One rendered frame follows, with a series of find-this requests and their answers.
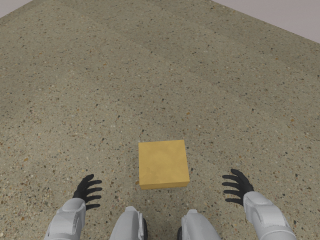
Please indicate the robot left shin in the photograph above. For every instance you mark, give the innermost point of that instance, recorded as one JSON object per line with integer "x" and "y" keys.
{"x": 131, "y": 208}

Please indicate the robot left thigh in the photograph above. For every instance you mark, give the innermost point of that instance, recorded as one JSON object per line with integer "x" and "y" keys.
{"x": 129, "y": 226}

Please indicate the robot left forearm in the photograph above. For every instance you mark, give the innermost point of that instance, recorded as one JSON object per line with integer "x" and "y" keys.
{"x": 68, "y": 222}

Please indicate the right robot hand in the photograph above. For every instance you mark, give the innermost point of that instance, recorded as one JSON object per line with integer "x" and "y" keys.
{"x": 243, "y": 185}

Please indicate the left robot hand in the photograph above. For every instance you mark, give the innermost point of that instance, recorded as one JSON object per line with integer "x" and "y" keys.
{"x": 82, "y": 191}

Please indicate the robot right forearm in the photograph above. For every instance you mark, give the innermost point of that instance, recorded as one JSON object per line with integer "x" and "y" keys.
{"x": 268, "y": 220}

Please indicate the carton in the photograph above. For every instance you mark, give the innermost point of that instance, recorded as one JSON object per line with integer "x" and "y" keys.
{"x": 163, "y": 164}

